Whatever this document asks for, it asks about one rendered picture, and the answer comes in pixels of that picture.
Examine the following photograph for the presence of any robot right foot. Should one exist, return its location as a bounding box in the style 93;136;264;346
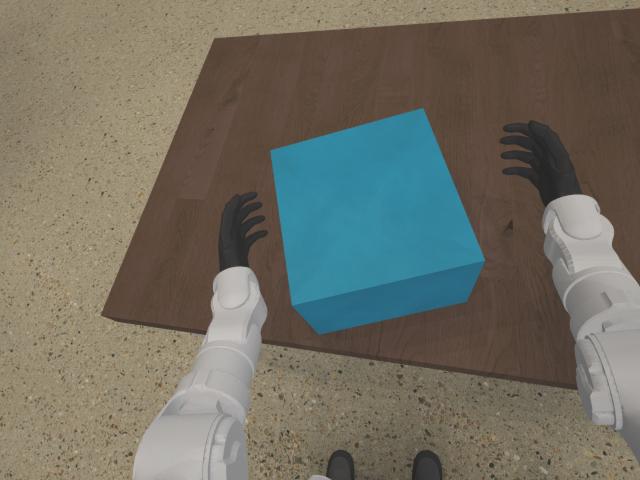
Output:
412;450;442;480

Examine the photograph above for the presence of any right robot forearm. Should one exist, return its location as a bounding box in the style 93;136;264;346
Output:
542;194;640;343

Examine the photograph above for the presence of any robot left upper arm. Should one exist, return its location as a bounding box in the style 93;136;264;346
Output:
134;412;249;480

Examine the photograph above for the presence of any robot right upper arm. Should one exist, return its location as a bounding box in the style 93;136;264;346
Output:
575;329;640;467

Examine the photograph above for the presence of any robot left hand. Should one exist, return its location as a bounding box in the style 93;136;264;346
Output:
218;192;268;272

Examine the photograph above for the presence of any carton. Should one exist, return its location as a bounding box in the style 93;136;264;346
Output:
270;108;485;335

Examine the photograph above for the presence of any robot left foot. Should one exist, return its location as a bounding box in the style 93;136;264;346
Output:
326;450;354;480

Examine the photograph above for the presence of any table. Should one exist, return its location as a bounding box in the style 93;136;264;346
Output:
101;8;640;390

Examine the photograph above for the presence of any left robot forearm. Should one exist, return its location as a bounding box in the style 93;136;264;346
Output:
133;267;267;480

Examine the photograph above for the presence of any robot right hand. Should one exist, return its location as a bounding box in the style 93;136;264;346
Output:
500;120;583;207

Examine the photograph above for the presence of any robot foot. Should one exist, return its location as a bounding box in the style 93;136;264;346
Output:
412;450;442;480
326;450;354;480

